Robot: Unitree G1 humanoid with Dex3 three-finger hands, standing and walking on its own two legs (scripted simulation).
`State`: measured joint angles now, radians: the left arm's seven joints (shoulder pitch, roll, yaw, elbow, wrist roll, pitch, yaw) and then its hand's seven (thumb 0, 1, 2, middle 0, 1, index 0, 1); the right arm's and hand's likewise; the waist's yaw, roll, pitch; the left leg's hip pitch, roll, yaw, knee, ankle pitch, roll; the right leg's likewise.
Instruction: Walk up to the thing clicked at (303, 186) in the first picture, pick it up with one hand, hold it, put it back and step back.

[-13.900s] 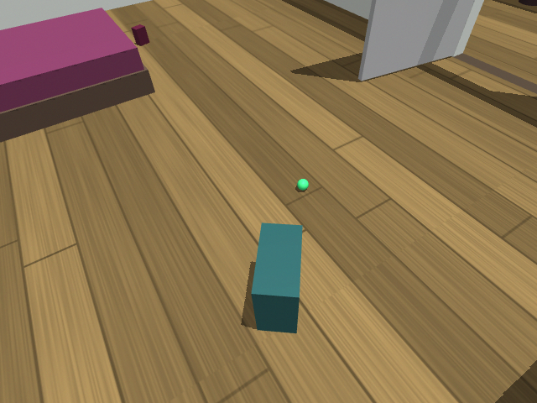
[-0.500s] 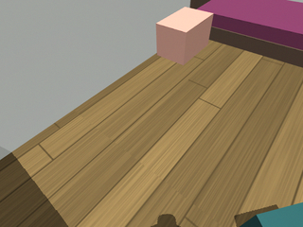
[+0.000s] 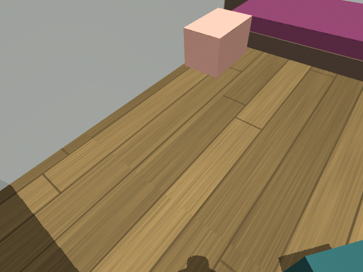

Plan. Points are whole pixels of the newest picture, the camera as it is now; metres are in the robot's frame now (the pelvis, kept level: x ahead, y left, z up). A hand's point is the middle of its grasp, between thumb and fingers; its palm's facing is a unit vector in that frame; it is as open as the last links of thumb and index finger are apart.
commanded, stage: stand
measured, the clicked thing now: out of the picture +0.34 -1.17 -0.75
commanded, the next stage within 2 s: walk up in 0.30 s
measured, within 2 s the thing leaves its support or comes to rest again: neither
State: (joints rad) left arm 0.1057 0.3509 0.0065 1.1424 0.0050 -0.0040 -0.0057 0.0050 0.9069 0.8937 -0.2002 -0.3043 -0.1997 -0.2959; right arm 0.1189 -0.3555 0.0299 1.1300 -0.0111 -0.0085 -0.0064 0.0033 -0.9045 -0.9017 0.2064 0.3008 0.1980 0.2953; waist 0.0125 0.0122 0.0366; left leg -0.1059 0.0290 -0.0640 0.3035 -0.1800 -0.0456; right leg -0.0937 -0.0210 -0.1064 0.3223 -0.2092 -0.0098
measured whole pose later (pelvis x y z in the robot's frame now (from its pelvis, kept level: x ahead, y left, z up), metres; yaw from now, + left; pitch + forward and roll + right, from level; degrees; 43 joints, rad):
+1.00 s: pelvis +0.20 +0.03 -0.04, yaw -4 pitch -4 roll +1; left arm 0.27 0.41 0.07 0.88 0.01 -0.02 -0.09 0.01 0.91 0.89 -0.20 -0.30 -0.20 -0.30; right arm 0.30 -0.41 -0.07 0.84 -0.02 -0.05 0.03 0.01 -0.90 -0.90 0.21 0.30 0.20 0.30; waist -0.01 0.02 0.12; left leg -0.07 0.09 0.13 0.70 -0.49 0.00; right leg -0.40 -0.06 -0.04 0.66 -0.18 -0.02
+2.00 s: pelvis +0.45 +0.05 -0.05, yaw -28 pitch -2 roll +2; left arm 0.15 0.40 0.01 0.78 0.00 0.01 0.01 0.00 0.90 0.89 -0.20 -0.30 -0.20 -0.30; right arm 0.19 -0.39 -0.03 0.84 -0.01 -0.03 -0.01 0.00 -0.90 -0.90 0.21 0.30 0.20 0.30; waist -0.01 -0.03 0.14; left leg -0.36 0.02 0.05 0.78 -0.39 0.00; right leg -0.47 0.01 0.10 0.84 -0.34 0.01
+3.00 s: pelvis +0.45 +0.04 +0.00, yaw -34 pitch -2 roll +0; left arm 0.05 0.35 0.01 1.14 0.00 -0.02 -0.01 0.01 0.91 0.89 -0.20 -0.30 -0.20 -0.30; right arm 0.10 -0.36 0.00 1.14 -0.01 -0.03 0.01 0.00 -0.90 -0.90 0.21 0.30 0.20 0.30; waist -0.02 0.00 0.05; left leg -0.12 0.04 0.04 0.34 -0.18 -0.02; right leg -0.14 -0.01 0.06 0.37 -0.19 0.02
